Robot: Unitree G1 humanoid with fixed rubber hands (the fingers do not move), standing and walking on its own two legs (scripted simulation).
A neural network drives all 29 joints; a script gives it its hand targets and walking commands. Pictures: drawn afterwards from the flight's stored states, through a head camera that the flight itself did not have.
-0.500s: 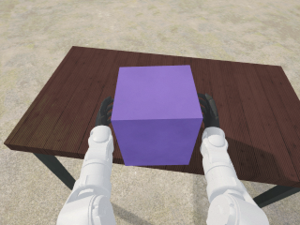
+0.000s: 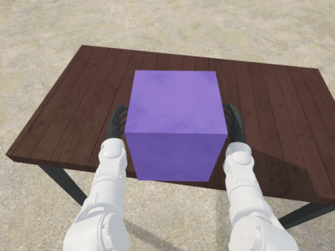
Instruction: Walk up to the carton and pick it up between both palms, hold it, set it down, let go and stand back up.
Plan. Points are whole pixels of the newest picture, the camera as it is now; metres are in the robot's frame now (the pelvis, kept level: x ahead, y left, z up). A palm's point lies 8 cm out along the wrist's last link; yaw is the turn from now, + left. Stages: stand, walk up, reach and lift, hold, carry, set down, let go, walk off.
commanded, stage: set down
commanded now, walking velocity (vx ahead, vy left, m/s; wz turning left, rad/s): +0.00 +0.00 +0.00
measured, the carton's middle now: (174, 129) +0.44 +0.00 +0.00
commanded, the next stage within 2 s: none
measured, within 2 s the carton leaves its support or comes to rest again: neither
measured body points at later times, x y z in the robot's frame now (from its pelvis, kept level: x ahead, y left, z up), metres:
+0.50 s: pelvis +0.00 +0.00 +0.00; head +0.07 +0.02 +0.44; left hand +0.41 +0.15 +0.03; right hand +0.40 -0.15 +0.05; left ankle +0.01 +0.12 -0.75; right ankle -0.01 -0.11 -0.75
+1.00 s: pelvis +0.00 +0.00 -0.01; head +0.09 +0.02 +0.43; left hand +0.42 +0.16 +0.00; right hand +0.41 -0.15 +0.00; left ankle +0.01 +0.12 -0.75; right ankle -0.01 -0.11 -0.75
